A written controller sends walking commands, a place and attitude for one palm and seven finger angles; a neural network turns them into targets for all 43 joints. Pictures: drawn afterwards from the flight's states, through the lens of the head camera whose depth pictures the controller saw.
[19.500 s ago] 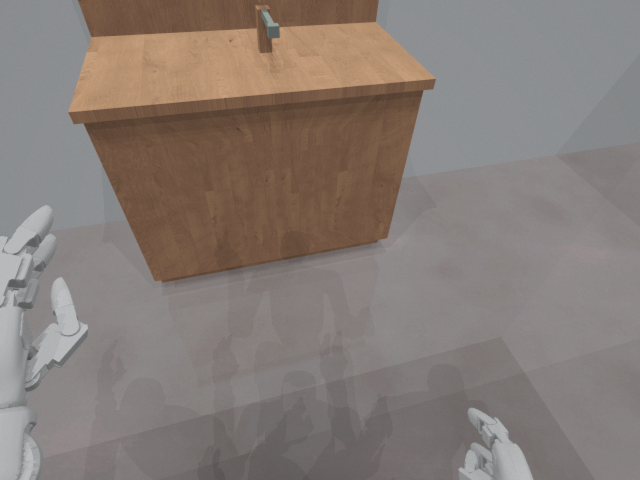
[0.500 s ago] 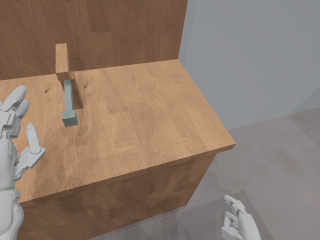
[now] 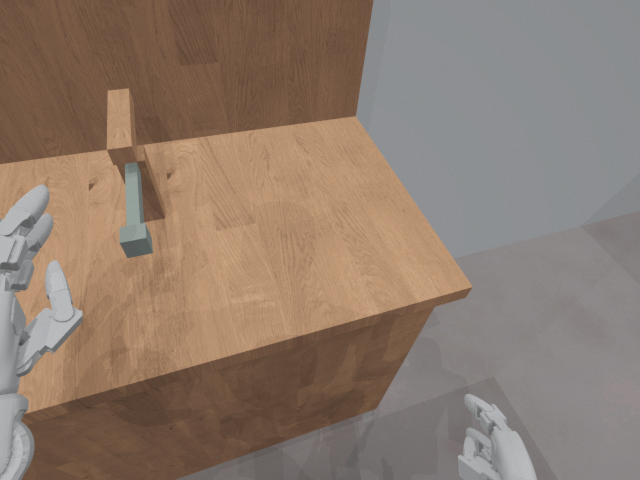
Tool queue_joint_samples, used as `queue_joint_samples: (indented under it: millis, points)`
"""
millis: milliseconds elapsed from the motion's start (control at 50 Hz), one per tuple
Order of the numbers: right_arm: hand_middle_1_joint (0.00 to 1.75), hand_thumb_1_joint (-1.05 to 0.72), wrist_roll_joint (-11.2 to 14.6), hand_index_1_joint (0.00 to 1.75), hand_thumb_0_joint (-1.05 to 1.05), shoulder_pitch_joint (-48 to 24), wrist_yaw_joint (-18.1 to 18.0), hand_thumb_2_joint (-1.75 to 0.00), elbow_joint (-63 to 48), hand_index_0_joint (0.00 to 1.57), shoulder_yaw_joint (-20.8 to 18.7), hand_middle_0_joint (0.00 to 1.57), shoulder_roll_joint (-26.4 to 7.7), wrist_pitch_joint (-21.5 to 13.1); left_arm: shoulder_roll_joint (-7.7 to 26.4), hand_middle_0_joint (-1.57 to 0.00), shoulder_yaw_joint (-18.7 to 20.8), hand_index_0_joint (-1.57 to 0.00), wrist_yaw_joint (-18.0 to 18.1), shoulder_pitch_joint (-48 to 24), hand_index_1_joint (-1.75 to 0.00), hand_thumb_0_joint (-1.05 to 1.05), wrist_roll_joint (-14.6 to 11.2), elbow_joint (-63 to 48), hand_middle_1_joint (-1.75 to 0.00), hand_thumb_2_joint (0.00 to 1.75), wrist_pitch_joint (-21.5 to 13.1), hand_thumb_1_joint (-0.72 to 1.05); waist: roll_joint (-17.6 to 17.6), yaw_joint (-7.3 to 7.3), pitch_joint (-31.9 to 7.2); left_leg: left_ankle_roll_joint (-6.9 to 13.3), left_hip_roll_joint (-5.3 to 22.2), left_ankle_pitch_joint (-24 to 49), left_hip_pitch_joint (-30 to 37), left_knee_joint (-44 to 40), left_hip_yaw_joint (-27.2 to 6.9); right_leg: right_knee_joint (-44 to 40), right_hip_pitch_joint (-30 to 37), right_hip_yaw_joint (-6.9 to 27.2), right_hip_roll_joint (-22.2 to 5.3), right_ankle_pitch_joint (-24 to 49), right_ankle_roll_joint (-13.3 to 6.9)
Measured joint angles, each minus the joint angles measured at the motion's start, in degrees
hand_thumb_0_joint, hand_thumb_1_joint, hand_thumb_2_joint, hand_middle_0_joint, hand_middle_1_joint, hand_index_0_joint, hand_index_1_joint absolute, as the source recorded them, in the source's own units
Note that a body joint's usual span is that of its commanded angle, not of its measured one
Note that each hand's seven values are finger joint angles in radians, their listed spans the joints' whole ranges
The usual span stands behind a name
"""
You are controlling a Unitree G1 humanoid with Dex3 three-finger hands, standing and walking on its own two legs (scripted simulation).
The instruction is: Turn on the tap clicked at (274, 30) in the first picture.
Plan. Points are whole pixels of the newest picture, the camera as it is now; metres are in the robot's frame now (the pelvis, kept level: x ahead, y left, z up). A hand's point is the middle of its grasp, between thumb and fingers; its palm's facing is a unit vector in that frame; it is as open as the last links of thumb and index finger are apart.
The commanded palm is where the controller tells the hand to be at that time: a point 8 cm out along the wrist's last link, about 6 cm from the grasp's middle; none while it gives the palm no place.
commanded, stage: look again from close up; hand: left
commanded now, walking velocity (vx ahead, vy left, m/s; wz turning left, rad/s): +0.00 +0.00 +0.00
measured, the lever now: (136, 240) +0.34 +0.25 +0.11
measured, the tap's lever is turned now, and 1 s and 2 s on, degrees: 0 0 0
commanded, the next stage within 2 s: come to a stop and stand still in 0.18 s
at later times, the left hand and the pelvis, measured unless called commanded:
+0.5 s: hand (113, 314) +0.22 +0.22 +0.15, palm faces +0.37 -0.85 -0.37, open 7.4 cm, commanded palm +0.16 +0.25 +0.17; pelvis +0.01 -0.03 +0.00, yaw +0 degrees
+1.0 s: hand (99, 298) +0.24 +0.24 +0.15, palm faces +0.32 -0.86 -0.40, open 7.4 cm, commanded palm +0.17 +0.27 +0.17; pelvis +0.02 -0.01 +0.00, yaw +1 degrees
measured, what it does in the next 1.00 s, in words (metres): stands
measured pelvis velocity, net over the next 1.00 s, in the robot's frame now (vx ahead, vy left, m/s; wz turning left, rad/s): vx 0.02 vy -0.01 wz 0.03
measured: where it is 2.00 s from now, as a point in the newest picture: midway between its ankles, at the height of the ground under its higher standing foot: outside the picture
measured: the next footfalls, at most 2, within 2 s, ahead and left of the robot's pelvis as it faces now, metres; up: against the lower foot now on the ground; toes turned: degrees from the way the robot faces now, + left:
none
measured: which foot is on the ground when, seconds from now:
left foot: down 0.00-1.00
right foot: down 0.00-1.00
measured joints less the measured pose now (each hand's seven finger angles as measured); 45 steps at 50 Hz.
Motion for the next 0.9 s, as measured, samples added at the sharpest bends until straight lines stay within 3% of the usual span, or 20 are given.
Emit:
queue_joint_samples:
  millis: [380,700,740,800,860,900]
  points:
    - [0.3,-0.9,0.13,0.3,0.01,-0.06,-0.91,-0.9,0.89,0.21,-0.38,0.2,-1.15,-0.27,-0.61,-0.21,-0.86,-0.21,0.31,0.69,-0.31,0.01,-0.62,1.02,-0.31,0.9,0.74,0.89,1.39,-0.25,-0.74,-1.78,1.69,0.42,-0.31,-0.75,-0.95,-1.06,-0.09,-0.87,1.75,0.25,-1.86]
    - [0.3,-0.9,0.34,0.29,0.01,-0.78,-1.14,-0.9,0.52,0.21,-0.42,0.2,-0.93,0.51,0.16,-0.21,-0.57,-0.21,0.71,1.87,-0.31,0.01,-1.23,-0.92,-0.31,0.9,1.92,0.89,0.66,-0.06,-0.71,-1.72,1.5,-0.31,0.22,-0.69,-1.12,-0.93,0.47,-1.0,1.59,-0.57,-1.71]
    - [0.3,-0.9,2.09,0.29,0.01,1.74,-3.45,-0.9,-2.5,0.2,1.62,0.2,-1.63,0.4,5.56,-0.22,-0.93,-0.21,-0.38,-4.46,-0.31,0.01,-0.02,1.01,-0.31,0.9,0.84,0.89,0.43,1.12,-0.33,-1.6,1.12,-0.79,-1.45,1.18,-2.29,1.45,-0.9,-1.39,1.57,-2.07,-1.14]
    - [0.3,-0.9,0.65,0.29,0.01,1.31,-1.73,-0.9,-1.1,0.2,3.26,0.2,-0.7,-0.9,11.35,-0.22,4.22,-0.22,-0.05,-13.43,-0.31,0.01,0.24,5.25,-0.31,0.9,-1.8,0.89,-1.28,1.41,-0.16,-1.98,0.74,-1.07,-3.22,2.37,-2.96,3.62,-2.93,-1.94,1.24,-2.97,-2.34]
    - [0.3,-0.9,-0.27,0.3,0.01,0.9,0.96,-0.9,-0.55,0.21,3.49,0.2,-0.63,-1.95,12.45,-0.22,8.31,-0.21,0.88,-14.39,-0.31,0.01,-1.93,7.03,-0.31,0.9,-3.34,0.89,-1.34,0.57,-1.36,-2.12,1.17,-1.46,-5.05,3.01,-2.33,3.83,-4.83,-1.3,1.63,-2.84,-2.31]
    - [0.3,-0.9,-0.2,0.3,0.01,1.73,2.62,-0.9,-1.0,0.21,2.61,0.2,-1.32,-3.22,10.7,-0.21,7.84,-0.21,0.86,-10.65,-0.3,0.01,-3.48,5.61,-0.3,0.9,-4.34,0.9,-0.62,-0.13,-1.97,-1.83,1.01,-1.79,-5.8,3.29,-1.99,3.97,-5.59,-0.96,1.46,-2.96,-2.01]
